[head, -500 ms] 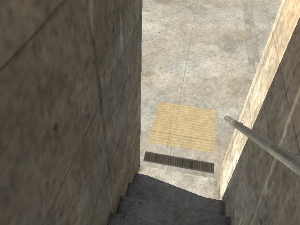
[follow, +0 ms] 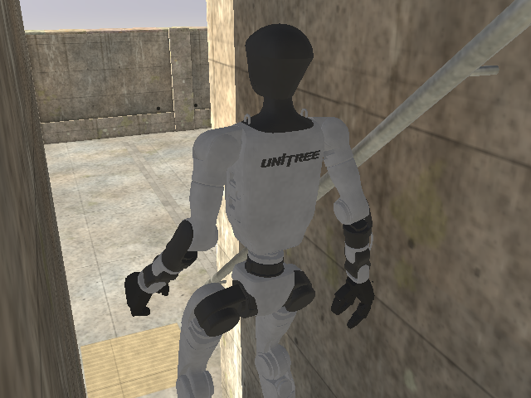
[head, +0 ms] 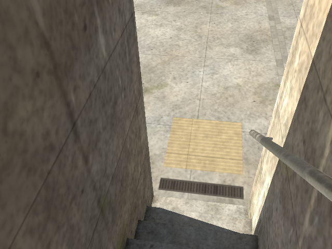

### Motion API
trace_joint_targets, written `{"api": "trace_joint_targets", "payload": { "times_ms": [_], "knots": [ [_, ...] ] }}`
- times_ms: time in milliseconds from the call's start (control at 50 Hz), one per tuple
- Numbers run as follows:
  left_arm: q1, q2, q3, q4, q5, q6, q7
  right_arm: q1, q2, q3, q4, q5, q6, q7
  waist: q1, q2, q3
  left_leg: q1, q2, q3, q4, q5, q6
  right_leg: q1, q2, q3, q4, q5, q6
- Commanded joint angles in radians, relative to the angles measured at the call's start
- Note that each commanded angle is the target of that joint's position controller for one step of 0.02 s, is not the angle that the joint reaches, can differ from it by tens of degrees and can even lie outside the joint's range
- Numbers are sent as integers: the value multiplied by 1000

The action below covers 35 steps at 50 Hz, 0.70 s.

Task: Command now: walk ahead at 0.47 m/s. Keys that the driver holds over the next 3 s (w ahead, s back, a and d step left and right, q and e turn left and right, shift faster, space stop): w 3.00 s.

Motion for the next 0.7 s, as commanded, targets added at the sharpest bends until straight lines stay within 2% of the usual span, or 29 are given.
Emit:
{"api": "trace_joint_targets", "payload": {
  "times_ms": [20,40,60,80,100,120,140,160,180,200,220,260,300,320,340,360,400,420,440,460,480,500,520,540,560,580,620,660,700],
  "knots": [
    [615,203,49,243,43,-48,-37,-58,83,10,-84,-20,19,4,91,-208,216,-829,-147,-33,711,-53,107,476,-173,91,219,803,17],
    [637,210,63,286,-1,-67,-53,56,89,26,-68,-14,14,-4,25,-305,73,-972,-105,-37,700,15,117,567,-233,222,275,834,0],
    [618,156,47,278,-24,-88,-52,22,44,22,-53,-31,21,0,47,-237,35,-997,-63,-78,608,155,123,472,-205,254,224,440,-34],
    [550,174,55,276,-33,-91,-36,40,32,20,-64,-36,25,11,11,-340,-28,-997,-32,-92,567,175,92,369,-280,547,99,-76,-141],
    [486,76,15,289,-17,-92,-15,-152,-25,3,-88,-53,32,8,31,-166,104,-993,18,-184,307,452,37,163,-276,517,58,-196,-132],
    [406,39,-9,273,-18,-86,0,-221,-52,-9,-101,-38,42,20,-5,-91,158,-888,50,-154,202,541,-10,-25,-277,540,109,-117,-141],
    [281,-12,-34,230,-11,-82,26,-292,-27,5,-140,2,41,45,-75,42,196,-659,40,-68,-141,736,-85,-337,-196,391,116,-193,-125],
    [257,24,-28,223,-5,-68,41,-282,-3,0,-111,12,49,45,-79,1,169,-487,23,40,-230,799,-114,-428,-191,341,111,-136,-141],
    [298,124,0,247,-12,-63,37,-181,34,12,-25,-20,70,43,-87,-97,77,-337,-2,92,-101,855,-112,-457,-174,298,131,-81,-128],
    [335,125,4,254,-31,-60,35,-163,27,8,-14,-26,79,45,-77,-150,89,-389,1,99,-77,813,-101,-390,-172,292,172,-24,-120],
    [387,54,-2,279,-52,-69,41,-342,-6,8,-77,-27,61,54,-10,-89,130,-542,45,-10,-316,1075,-79,-270,-83,270,255,-421,-112],
    [413,-1,-7,290,-55,-57,57,-514,2,19,-117,-29,31,48,58,-36,176,-637,55,18,-560,1255,-77,-158,-50,275,316,-542,-144],
    [378,-1,0,246,-45,-31,54,-563,42,40,-148,28,16,71,102,-29,166,-306,14,93,-826,1227,-88,-277,-8,182,272,-530,-171],
    [371,10,2,248,-12,-25,42,-560,61,38,-175,71,7,65,133,-127,155,-148,3,113,-871,1255,-87,-303,12,165,273,-560,-194],
    [310,46,15,243,-13,-29,41,-458,38,28,-144,79,9,65,66,-162,136,-61,75,36,-888,1349,-48,-303,-37,169,361,-563,-217],
    [272,71,25,241,-20,-37,34,-314,2,4,-108,65,14,59,7,-178,79,56,9,133,-741,1327,-53,-334,-35,110,473,-510,-210],
    [341,38,31,275,5,-41,24,-42,-105,-30,-34,40,7,39,-60,-81,16,213,29,154,-1081,1208,-22,-116,39,3,845,-85,-192],
    [389,33,49,291,5,-33,33,18,-101,-40,-33,36,1,47,-91,77,79,263,67,130,-1347,1111,7,-178,133,-36,1173,-296,-181],
    [341,-7,52,301,36,-22,22,109,-84,-50,-12,45,9,58,-135,166,57,487,136,71,-1230,1073,34,-431,214,-58,1488,-884,-206],
    [448,-112,33,252,-3,-33,25,151,-83,-22,18,14,9,81,-33,244,20,686,264,-32,-807,1584,39,-782,200,2,1557,-1056,-190],
    [453,-104,21,228,-4,-27,30,154,-66,-12,4,29,9,94,-18,278,-16,688,305,-137,-834,1389,111,-906,144,0,1446,-972,-191],
    [412,-75,16,235,25,-16,11,199,-119,-35,23,28,2,73,-36,299,-40,605,424,-375,-957,757,272,-981,124,64,1461,-935,-180],
    [287,-19,28,197,37,-14,4,124,-59,-23,-7,12,-2,60,-17,151,48,359,390,-378,-1090,335,267,-927,78,84,1199,-710,-149],
    [173,12,28,167,55,-10,11,70,-30,-10,-7,4,-23,40,-18,156,141,209,432,-433,-1108,358,272,-917,31,170,1043,-526,-111],
    [141,17,27,160,60,-6,8,42,20,16,-14,7,-31,17,19,60,191,18,377,-337,-1107,582,242,-772,21,146,790,-331,-64],
    [104,-29,14,139,66,3,-7,12,22,25,-7,22,-38,11,55,113,184,-141,305,-247,-1068,711,217,-584,20,73,623,-178,-21],
    [139,-33,-1,181,28,44,-7,-14,-50,12,-20,38,-34,8,79,197,100,-251,199,-92,-1061,860,169,-344,42,-4,553,134,-16],
    [39,-19,-15,113,31,48,-30,48,31,22,41,97,-53,1,72,185,90,-125,158,-108,-978,600,136,-451,-10,53,363,410,-45],
    [-75,-17,-27,81,35,57,-35,37,18,25,28,85,-43,-1,25,143,98,-122,131,-122,-949,441,132,-395,-1,32,265,462,-48]
  ]
}}
Next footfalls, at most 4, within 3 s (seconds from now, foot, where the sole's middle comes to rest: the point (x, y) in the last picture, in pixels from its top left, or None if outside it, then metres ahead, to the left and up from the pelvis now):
0.44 left None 0.33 0.10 -1.01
0.94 right None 0.58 -0.14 -1.21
1.24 left None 0.77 -0.06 -1.41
1.60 right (205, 242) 1.02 -0.22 -1.61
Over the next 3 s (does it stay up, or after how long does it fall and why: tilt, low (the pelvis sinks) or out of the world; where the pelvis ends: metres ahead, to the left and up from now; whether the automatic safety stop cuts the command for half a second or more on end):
stays up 1.76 -0.27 -1.44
